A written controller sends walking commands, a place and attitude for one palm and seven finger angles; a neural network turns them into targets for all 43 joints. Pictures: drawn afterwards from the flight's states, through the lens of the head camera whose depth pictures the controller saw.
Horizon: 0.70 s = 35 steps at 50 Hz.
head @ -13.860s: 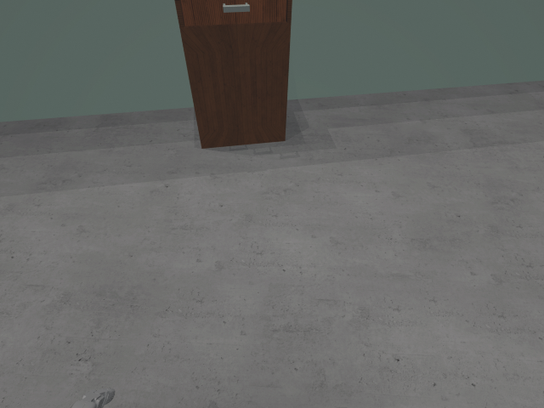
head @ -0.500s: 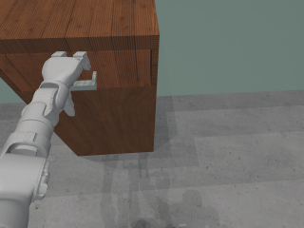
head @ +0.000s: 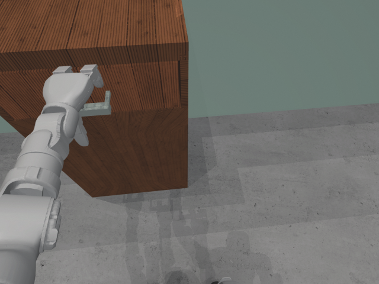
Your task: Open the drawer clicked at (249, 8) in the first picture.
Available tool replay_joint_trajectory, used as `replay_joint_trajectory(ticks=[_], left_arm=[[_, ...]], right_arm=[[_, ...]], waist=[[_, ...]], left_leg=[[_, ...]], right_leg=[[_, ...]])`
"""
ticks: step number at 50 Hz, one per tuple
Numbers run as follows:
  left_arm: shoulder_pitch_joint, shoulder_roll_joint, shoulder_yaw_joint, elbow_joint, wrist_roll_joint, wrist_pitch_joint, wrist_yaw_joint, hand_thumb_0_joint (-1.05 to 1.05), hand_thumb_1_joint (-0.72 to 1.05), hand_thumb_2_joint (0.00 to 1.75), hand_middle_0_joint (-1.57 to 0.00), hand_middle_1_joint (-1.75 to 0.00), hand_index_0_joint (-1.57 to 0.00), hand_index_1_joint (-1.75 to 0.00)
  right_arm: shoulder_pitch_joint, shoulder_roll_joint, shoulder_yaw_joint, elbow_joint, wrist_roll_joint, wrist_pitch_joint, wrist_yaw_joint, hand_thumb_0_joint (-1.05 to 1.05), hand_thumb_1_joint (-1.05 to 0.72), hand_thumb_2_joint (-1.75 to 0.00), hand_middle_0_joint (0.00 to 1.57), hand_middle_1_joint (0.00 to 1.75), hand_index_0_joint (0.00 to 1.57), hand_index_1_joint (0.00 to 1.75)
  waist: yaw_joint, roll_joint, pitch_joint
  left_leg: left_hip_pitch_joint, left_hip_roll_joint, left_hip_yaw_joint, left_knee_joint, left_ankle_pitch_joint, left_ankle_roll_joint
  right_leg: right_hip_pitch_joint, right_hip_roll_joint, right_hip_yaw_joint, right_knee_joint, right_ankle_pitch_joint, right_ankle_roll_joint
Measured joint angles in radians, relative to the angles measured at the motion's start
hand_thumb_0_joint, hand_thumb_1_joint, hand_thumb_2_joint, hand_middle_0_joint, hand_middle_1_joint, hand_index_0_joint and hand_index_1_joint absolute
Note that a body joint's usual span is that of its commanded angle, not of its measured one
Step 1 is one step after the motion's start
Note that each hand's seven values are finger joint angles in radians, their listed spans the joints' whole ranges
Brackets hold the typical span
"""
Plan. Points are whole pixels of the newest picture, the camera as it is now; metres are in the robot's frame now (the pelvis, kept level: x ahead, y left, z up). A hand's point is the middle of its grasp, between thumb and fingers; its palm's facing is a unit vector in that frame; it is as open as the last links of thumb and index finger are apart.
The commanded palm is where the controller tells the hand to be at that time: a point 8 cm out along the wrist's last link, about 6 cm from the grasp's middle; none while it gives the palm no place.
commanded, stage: move the hooked fingers above the handle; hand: left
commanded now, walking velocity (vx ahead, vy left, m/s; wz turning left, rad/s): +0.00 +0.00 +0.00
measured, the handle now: (87, 103) +0.54 +0.23 +0.02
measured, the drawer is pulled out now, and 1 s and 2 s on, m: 0.00 0.00 0.00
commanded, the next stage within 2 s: lower the fingers behind the handle in 0.90 s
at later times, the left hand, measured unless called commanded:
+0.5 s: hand (87, 96) +0.50 +0.20 +0.08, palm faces +0.08 -0.02 -1.00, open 13.8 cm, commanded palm +0.47 +0.24 +0.13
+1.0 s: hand (87, 97) +0.50 +0.20 +0.08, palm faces +0.08 -0.06 -0.99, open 13.7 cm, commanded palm +0.47 +0.25 +0.13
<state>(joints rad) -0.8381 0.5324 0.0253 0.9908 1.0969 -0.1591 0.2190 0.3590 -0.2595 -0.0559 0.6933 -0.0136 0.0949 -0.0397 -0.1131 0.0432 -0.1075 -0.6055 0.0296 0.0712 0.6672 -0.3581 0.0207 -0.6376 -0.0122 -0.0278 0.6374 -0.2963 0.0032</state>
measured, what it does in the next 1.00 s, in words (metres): stands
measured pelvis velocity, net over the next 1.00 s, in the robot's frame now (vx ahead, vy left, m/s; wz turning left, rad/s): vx -0.01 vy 0.00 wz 0.00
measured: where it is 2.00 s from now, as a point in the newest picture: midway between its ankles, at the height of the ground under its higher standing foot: outside the picture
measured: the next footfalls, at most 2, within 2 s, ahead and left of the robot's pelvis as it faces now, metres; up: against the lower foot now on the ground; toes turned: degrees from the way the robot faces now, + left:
none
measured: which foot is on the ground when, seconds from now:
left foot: down 0.00-1.00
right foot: down 0.00-1.00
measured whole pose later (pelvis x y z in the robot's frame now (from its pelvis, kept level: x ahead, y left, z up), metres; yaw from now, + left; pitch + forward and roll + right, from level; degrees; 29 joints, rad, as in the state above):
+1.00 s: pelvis -0.01 +0.00 +0.00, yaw +0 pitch +18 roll -1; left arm -0.90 0.51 0.01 0.99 1.10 -0.15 0.30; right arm 0.33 -0.30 -0.06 0.71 -0.02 0.09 -0.03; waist -0.12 0.04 -0.12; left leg -0.66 0.03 0.06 0.71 -0.37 0.02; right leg -0.68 -0.02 -0.03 0.67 -0.30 0.01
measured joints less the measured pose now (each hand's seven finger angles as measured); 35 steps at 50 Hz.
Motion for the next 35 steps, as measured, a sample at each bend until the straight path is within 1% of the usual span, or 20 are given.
replay_joint_trajectory(ticks=[3,5,7,9,10,11,13,14,16,18,19,21,24,25,27,29,31,33,35], left_arm=[[-0.009,0.015,0.013,0.006,0.008,0.042,0.052,0.00,-0.48,0.30,-0.32,-1.20,-0.32,-1.20],[-0.021,0.024,0.008,0.026,0.001,0.088,0.062,0.00,-0.48,0.30,-0.32,-1.20,-0.32,-1.20],[-0.032,0.026,-0.017,0.044,-0.015,0.137,0.045,0.00,-0.48,0.30,-0.32,-1.20,-0.32,-1.20],[-0.035,0.017,-0.060,0.046,-0.042,0.172,0.004,0.00,-0.48,0.30,-0.32,-1.20,-0.32,-1.20],[-0.034,0.008,-0.084,0.043,-0.054,0.180,-0.021,0.00,-0.48,0.30,-0.32,-1.20,-0.32,-1.20],[-0.033,-0.002,-0.108,0.038,-0.064,0.180,-0.046,0.00,-0.48,0.30,-0.32,-1.20,-0.32,-1.20],[-0.032,-0.024,-0.149,0.021,-0.077,0.162,-0.092,-0.01,-0.48,0.30,-0.32,-1.20,-0.32,-1.20],[-0.030,-0.036,-0.161,0.009,-0.080,0.142,-0.108,-0.01,-0.48,0.30,-0.32,-1.20,-0.32,-1.20],[-0.025,-0.058,-0.161,-0.017,-0.075,0.090,-0.119,-0.01,-0.49,0.30,-0.32,-1.20,-0.32,-1.20],[-0.018,-0.075,-0.137,-0.042,-0.062,0.038,-0.101,0.00,-0.49,0.30,-0.32,-1.20,-0.32,-1.20],[-0.016,-0.079,-0.116,-0.049,-0.052,0.018,-0.080,0.00,-0.49,0.30,-0.32,-1.20,-0.32,-1.20],[-0.019,-0.079,-0.073,-0.044,-0.029,0.007,-0.023,0.00,-0.49,0.30,-0.33,-1.20,-0.32,-1.20],[-0.036,-0.053,-0.026,-0.009,0.003,0.060,0.062,0.00,-0.49,0.30,-0.33,-1.20,-0.32,-1.20],[-0.038,-0.046,-0.026,0.000,0.007,0.072,0.079,0.00,-0.48,0.30,-0.34,-1.21,-0.32,-1.20],[-0.045,-0.033,-0.027,0.036,0.016,0.135,0.091,0.00,-0.48,0.30,-0.36,-1.23,-0.32,-1.20],[-0.049,-0.013,-0.017,0.085,0.004,0.187,0.069,0.00,-0.48,0.30,-0.36,-1.23,-0.32,-1.20],[-0.044,0.013,-0.010,0.117,-0.020,0.215,0.020,0.00,-0.48,0.30,-0.35,-1.22,-0.32,-1.20],[-0.035,0.036,-0.028,0.121,-0.045,0.214,-0.041,0.00,-0.48,0.30,-0.34,-1.22,-0.32,-1.20],[-0.031,0.047,-0.074,0.096,-0.062,0.178,-0.098,0.00,-0.48,0.30,-0.34,-1.21,-0.32,-1.20]], right_arm=[[-0.007,-0.003,-0.006,0.011,-0.004,-0.003,0.010,0.00,-0.91,-0.90,0.20,0.30,0.20,0.30],[-0.011,-0.005,-0.008,0.019,-0.001,-0.002,0.017,0.00,-0.91,-0.90,0.20,0.30,0.20,0.30],[-0.011,-0.006,-0.012,0.026,0.005,0.001,0.023,0.00,-0.91,-0.90,0.20,0.30,0.20,0.30],[-0.007,-0.005,-0.015,0.031,0.010,0.006,0.026,0.00,-0.91,-0.90,0.20,0.30,0.20,0.30],[-0.006,-0.005,-0.016,0.034,0.013,0.009,0.025,0.00,-0.91,-0.90,0.20,0.30,0.20,0.30],[-0.006,-0.005,-0.015,0.035,0.014,0.012,0.023,0.00,-0.91,-0.90,0.20,0.30,0.20,0.30],[-0.010,-0.004,-0.013,0.036,0.016,0.016,0.017,0.00,-0.91,-0.90,0.20,0.30,0.20,0.30],[-0.014,-0.004,-0.012,0.034,0.016,0.016,0.013,0.00,-0.91,-0.90,0.20,0.30,0.20,0.30],[-0.024,-0.004,-0.011,0.026,0.014,0.014,0.006,0.00,-0.91,-0.90,0.20,0.30,0.20,0.30],[-0.034,-0.004,-0.009,0.013,0.009,0.010,0.003,0.00,-0.91,-0.90,0.20,0.30,0.20,0.30],[-0.040,-0.004,-0.007,0.007,0.007,0.008,0.003,0.00,-0.91,-0.90,0.20,0.30,0.20,0.30],[-0.053,-0.005,-0.002,-0.003,0.003,0.005,0.004,0.00,-0.91,-0.90,0.20,0.30,0.20,0.30],[-0.070,-0.005,0.008,-0.009,0.000,0.003,0.011,0.00,-0.91,-0.90,0.20,0.30,0.20,0.30],[-0.072,-0.004,0.011,-0.008,0.001,0.003,0.013,0.00,-0.91,-0.90,0.20,0.30,0.20,0.30],[-0.074,-0.004,0.016,-0.003,0.006,0.007,0.015,0.00,-0.91,-0.90,0.20,0.30,0.20,0.30],[-0.073,-0.002,0.023,0.004,0.014,0.013,0.013,0.00,-0.91,-0.90,0.20,0.30,0.20,0.30],[-0.065,0.002,0.026,0.006,0.023,0.019,0.005,0.00,-0.91,-0.90,0.20,0.30,0.20,0.30],[-0.046,0.006,0.023,0.006,0.028,0.017,-0.006,0.00,-0.91,-0.90,0.20,0.30,0.20,0.30],[-0.024,0.007,0.016,0.010,0.028,0.009,-0.017,0.00,-0.91,-0.90,0.20,0.30,0.20,0.30]], waist=[[0.008,0.007,-0.002],[0.016,0.012,-0.004],[0.026,0.016,-0.007],[0.035,0.019,-0.011],[0.039,0.019,-0.013],[0.041,0.018,-0.013],[0.040,0.013,-0.009],[0.038,0.010,-0.007],[0.031,0.003,-0.003],[0.023,-0.001,-0.001],[0.019,-0.002,-0.002],[0.011,-0.001,-0.003],[0.005,0.007,0.002],[0.008,0.010,0.003],[0.014,0.019,0.005],[0.017,0.024,0.007],[0.017,0.024,0.010],[0.019,0.020,0.014],[0.024,0.013,0.019]], left_leg=[[-0.016,-0.001,-0.003,0.010,-0.003,0.000],[-0.017,-0.001,-0.005,0.008,-0.002,-0.001],[-0.008,-0.002,-0.008,-0.001,0.001,-0.001],[0.009,-0.003,-0.013,-0.015,0.005,-0.001],[0.019,-0.004,-0.017,-0.022,0.007,-0.001],[0.030,-0.005,-0.020,-0.027,0.009,-0.001],[0.049,-0.008,-0.027,-0.035,0.010,-0.001],[0.056,-0.009,-0.030,-0.036,0.010,-0.002],[0.060,-0.010,-0.031,-0.033,0.009,-0.002],[0.056,-0.010,-0.027,-0.025,0.006,-0.003],[0.051,-0.009,-0.024,-0.020,0.004,-0.003],[0.036,-0.007,-0.015,-0.010,0.000,-0.003],[0.016,-0.003,-0.002,0.000,-0.001,-0.004],[0.012,-0.003,0.002,0.000,0.000,-0.004],[0.010,-0.001,0.008,-0.007,0.006,-0.004],[0.018,0.000,0.011,-0.022,0.013,-0.005],[0.032,0.001,0.011,-0.039,0.021,-0.006],[0.048,0.000,0.002,-0.053,0.027,-0.007],[0.058,-0.001,-0.013,-0.059,0.031,-0.009]], right_leg=[[-0.015,-0.001,-0.003,0.010,-0.004,0.000],[-0.014,-0.002,-0.004,0.007,-0.004,0.001],[-0.003,-0.002,-0.007,-0.004,-0.001,0.001],[0.017,-0.002,-0.013,-0.021,0.002,0.001],[0.030,-0.003,-0.016,-0.029,0.004,0.001],[0.043,-0.004,-0.020,-0.036,0.005,0.001],[0.066,-0.006,-0.027,-0.044,0.004,0.001],[0.073,-0.007,-0.030,-0.045,0.003,0.001],[0.077,-0.009,-0.031,-0.040,0.000,0.000],[0.069,-0.009,-0.027,-0.029,-0.004,-0.001],[0.061,-0.008,-0.023,-0.021,-0.005,-0.002],[0.040,-0.006,-0.014,-0.005,-0.008,-0.002],[0.010,-0.003,0.000,0.013,-0.009,-0.003],[0.003,-0.002,0.003,0.015,-0.007,-0.003],[-0.002,0.000,0.009,0.011,-0.002,-0.003],[0.003,0.002,0.012,0.000,0.005,-0.003],[0.017,0.003,0.012,-0.015,0.011,-0.004],[0.037,0.003,0.003,-0.032,0.016,-0.006],[0.057,0.002,-0.012,-0.045,0.017,-0.008]])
